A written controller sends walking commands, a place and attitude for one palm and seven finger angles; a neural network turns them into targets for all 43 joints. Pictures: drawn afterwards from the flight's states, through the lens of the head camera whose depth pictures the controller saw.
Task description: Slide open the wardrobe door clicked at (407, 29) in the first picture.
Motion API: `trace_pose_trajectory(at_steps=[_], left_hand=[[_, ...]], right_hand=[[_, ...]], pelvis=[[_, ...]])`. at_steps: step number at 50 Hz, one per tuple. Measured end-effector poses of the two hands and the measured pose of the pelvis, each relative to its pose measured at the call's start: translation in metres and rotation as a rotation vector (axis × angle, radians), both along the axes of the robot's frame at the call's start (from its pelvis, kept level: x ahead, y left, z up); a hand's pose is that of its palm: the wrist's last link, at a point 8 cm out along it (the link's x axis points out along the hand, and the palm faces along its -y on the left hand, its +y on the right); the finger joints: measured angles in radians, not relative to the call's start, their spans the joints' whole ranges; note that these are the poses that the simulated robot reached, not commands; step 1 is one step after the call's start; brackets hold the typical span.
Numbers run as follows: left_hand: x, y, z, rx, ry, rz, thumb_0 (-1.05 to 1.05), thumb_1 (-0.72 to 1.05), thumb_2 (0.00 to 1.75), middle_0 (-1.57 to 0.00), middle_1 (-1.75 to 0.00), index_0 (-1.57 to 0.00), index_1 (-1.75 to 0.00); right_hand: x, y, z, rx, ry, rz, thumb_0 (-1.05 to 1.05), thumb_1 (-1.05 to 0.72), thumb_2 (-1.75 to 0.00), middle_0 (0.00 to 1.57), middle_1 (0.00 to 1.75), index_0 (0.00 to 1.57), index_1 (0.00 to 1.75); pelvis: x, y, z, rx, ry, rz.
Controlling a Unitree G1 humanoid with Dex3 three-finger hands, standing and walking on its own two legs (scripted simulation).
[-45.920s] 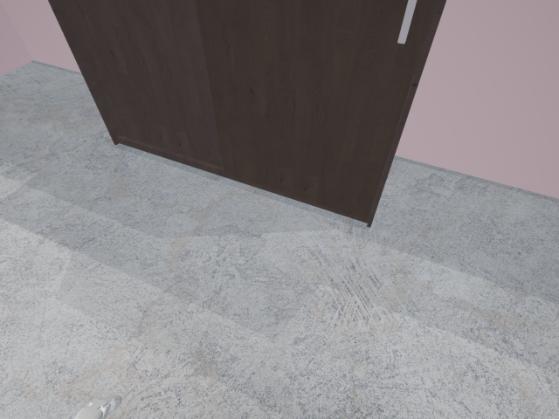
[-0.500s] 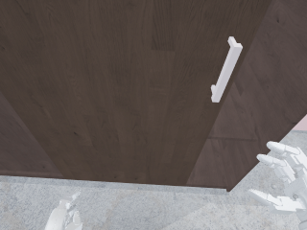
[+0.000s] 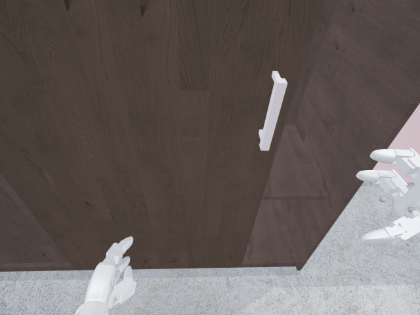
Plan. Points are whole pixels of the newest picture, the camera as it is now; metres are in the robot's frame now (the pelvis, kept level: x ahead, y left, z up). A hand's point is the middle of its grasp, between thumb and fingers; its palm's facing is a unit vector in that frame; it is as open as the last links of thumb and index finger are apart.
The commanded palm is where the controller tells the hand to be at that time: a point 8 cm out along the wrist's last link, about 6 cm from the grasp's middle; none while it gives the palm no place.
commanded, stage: raise the hand with hooked fingers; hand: right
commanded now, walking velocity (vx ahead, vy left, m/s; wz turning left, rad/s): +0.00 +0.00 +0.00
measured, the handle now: (269, 112) +0.48 -0.13 +0.17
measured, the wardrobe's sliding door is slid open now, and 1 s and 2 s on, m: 0.28 0.28 0.28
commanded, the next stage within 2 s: move the hooked fingers beside the handle in 0.66 s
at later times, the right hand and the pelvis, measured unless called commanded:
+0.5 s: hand (384, 176) +0.28 -0.28 +0.19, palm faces +0.09 +1.00 -0.05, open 14.0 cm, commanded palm +0.25 -0.32 +0.20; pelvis +0.00 +0.00 +0.01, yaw +1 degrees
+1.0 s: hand (372, 170) +0.30 -0.26 +0.19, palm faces +0.09 +1.00 -0.04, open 14.0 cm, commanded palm +0.27 -0.30 +0.19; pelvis +0.00 +0.01 +0.01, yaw +1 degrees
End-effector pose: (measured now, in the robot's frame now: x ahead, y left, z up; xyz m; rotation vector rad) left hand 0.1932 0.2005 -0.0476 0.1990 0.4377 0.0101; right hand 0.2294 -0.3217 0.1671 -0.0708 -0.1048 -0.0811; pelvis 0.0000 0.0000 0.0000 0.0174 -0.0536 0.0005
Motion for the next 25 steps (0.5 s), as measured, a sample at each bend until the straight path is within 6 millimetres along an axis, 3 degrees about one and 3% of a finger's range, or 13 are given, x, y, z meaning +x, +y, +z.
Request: trace_pose_trajectory(at_steps=[12, 25], left_hand=[[-0.018, 0.012, -0.006, 0.020, 0.079, 0.046, 0.01, 0.90, 0.90, -0.20, -0.30, -0.21, -0.30], [-0.022, 0.029, -0.003, 0.037, 0.082, 0.096, 0.01, 0.91, 0.90, -0.20, -0.30, -0.21, -0.30]], right_hand=[[0.026, -0.018, 0.032, 0.001, 0.001, 0.001, -0.01, 0.50, -0.30, 0.30, 1.20, 0.30, 1.20], [0.028, -0.005, 0.022, 0.020, 0.013, -0.004, -0.01, 0.50, -0.30, 0.30, 1.20, 0.30, 1.20]], pelvis=[[-0.002, -0.003, 0.005, -0.002, -0.009, 0.004], [0.002, -0.001, 0.006, -0.006, -0.011, 0.018]])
